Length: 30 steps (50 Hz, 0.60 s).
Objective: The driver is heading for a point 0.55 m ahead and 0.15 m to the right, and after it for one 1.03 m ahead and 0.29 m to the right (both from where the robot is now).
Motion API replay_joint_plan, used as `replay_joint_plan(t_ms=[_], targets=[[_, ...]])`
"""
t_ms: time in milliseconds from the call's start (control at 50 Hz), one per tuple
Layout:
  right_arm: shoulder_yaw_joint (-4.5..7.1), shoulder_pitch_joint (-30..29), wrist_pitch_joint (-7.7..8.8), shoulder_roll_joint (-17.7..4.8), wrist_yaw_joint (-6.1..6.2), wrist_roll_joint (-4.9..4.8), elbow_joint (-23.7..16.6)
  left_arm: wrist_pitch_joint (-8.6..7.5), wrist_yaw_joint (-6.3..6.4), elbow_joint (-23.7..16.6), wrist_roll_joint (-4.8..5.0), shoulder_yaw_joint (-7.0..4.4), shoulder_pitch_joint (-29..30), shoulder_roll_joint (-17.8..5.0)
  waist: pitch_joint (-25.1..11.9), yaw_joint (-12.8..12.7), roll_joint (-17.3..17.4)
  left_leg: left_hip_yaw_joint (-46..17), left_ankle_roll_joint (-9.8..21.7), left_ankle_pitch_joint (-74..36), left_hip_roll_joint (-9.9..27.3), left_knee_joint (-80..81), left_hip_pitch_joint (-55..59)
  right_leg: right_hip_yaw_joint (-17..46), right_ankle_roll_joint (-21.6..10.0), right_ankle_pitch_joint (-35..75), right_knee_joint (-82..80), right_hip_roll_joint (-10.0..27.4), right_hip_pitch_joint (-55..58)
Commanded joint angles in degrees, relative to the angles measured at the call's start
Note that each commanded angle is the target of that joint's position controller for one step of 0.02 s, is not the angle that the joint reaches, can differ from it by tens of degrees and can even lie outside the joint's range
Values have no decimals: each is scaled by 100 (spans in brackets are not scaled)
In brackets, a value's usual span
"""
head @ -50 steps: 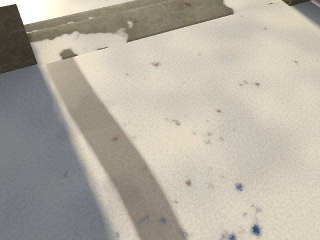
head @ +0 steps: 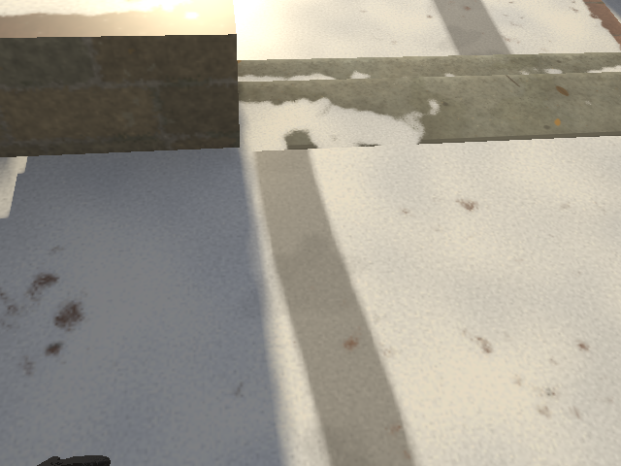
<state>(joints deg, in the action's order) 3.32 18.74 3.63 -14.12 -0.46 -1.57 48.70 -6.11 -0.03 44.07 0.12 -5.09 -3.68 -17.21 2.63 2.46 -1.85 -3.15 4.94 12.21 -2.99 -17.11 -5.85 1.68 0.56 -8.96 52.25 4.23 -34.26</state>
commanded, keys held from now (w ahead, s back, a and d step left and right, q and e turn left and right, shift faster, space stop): w+e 1.00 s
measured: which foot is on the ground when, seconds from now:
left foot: down 0.00-0.30, up 0.32-0.70, down 0.72-1.00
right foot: up 0.00-0.26, down 0.28-0.74, up 0.76-1.00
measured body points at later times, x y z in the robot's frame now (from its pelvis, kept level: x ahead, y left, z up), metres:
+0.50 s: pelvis +0.32 -0.02 -0.01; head +0.36 -0.02 +0.44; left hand +0.42 +0.24 -0.13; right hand +0.46 -0.30 -0.10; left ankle +0.40 +0.14 -0.68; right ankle +0.34 -0.10 -0.75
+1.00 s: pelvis +0.61 +0.00 -0.01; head +0.64 +0.00 +0.44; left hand +0.87 +0.18 -0.10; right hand +0.55 -0.29 -0.12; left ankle +0.63 +0.11 -0.75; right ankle +0.62 -0.18 -0.67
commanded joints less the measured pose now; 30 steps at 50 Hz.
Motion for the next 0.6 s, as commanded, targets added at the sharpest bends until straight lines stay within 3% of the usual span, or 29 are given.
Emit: replay_joint_plan(t_ms=[20, 60, 120, 180, 220, 240, 260, 280, 300, 320, 340, 360, 380, 400, 420, 460, 540, 600], targets=[[215, -131, 96, -1036, 152, -16, -352, -33, -42, -492, -7, -26, 595, -214, 1, -89, 603, -773, 744, -1739, 1005, 758, -1, -136, 110, 1071, -1391, -251, -187], [197, 133, 80, -975, 169, 55, -259, -42, -180, -539, 21, 69, 919, -26, 39, 143, 862, -559, 611, -1492, 958, 843, -112, -314, 50, 1817, -2057, -318, 161], [188, 412, 94, -976, 166, 92, -130, -55, -290, -615, 90, 92, 1259, -151, 224, 314, 753, -608, 586, -1384, 1250, 846, 307, -271, -89, 2022, -2377, -252, -21], [200, 581, 52, -1011, 170, 102, -3, -96, -401, -719, 103, 128, 1445, -208, 308, 335, 611, -457, 559, -2235, 1534, 548, 1098, -370, -393, 1470, -2541, -277, -440], [219, 504, 26, -1098, 208, 166, -27, -119, -444, -678, 99, 90, 1116, -348, -23, 97, 732, -271, 421, -4216, 1539, -34, 1403, -561, -620, 996, -2500, -547, 88], [236, 455, -2, -1180, 230, 208, -62, -99, -425, -564, 103, 22, 679, -500, -400, -120, 872, -177, 349, -5471, 1496, -576, 1581, -686, -744, 694, -2362, -766, 582], [238, 302, -57, -1240, 240, 243, -118, -72, -384, -354, 107, -72, -134, -689, -877, -558, 859, 35, 237, -6323, 1350, -1581, 1498, -794, -913, 724, -2446, -962, 1534], [207, 121, -60, -1243, 248, 277, -243, -22, -321, -166, 62, -137, -1069, -863, -1451, -1023, 673, 95, 89, -5686, 1252, -2909, 469, -189, -1199, 988, -2295, -509, 3184], [61, 709, 31, -694, 193, 307, -381, 1, -295, -112, -29, -265, -1790, -1377, -2351, -820, -694, 207, -474, -2341, 317, -5573, -1987, 2616, -2308, 426, -2246, 1045, 5611], [-18, 737, 194, -688, 100, 243, -318, 34, -290, 21, 104, -165, -1847, -964, -2743, -826, -1076, -367, -532, 1709, -249, -6493, -3107, 4455, -2570, -379, -3232, 1529, 6229], [74, 91, 345, -1069, 20, 20, -584, 67, -228, -38, 155, -115, -1456, -784, -1785, -885, -695, -654, -418, 1441, 158, -6636, -3762, 3881, -2221, -1166, -3491, 1330, 5586], [49, -413, 445, -1103, 1, -42, -757, 85, -196, -168, 113, -70, -1088, -675, -1107, -773, -89, -548, -332, 1016, 430, -6256, -3777, 3216, -2007, -1053, -3692, 1140, 4582], [54, -647, 492, -1032, 17, 59, -821, 76, -195, -215, 60, -21, -825, -566, -558, -545, 416, -425, -327, 804, 588, -5732, -3606, 2792, -1911, -501, -3881, 927, 3608], [91, -580, 467, -1021, 44, 170, -836, 50, -175, -274, -8, 27, -688, -485, -409, -319, 426, -410, -359, 641, 759, -5331, -3237, 2436, -1851, 75, -4007, 733, 3011], [87, -453, 418, -945, 58, 217, -861, 56, -159, -319, -21, 33, -608, -489, -352, -165, 248, -373, -432, 624, 816, -5094, -3008, 2274, -1878, 399, -4112, 603, 2614], [50, -352, 315, -783, 93, 267, -933, 65, -109, -324, 50, 19, -631, -542, -278, -48, 51, -207, -628, 597, 908, -4450, -2842, 1846, -1904, 922, -4204, 470, 2049], [-91, -1297, 288, -481, 113, 293, -1296, 121, 12, -295, 134, -98, -972, -857, -175, -376, -32, 88, -882, -1112, 623, -2419, -2202, 1072, -1513, 929, -4109, -85, 1261], [-71, -1770, 321, -553, 63, 160, -1468, 222, 47, -202, 187, -112, -1466, -868, -302, -636, -180, 26, -956, -1819, 340, -1586, -1858, 1340, -1327, 421, -3829, -22, 1532]])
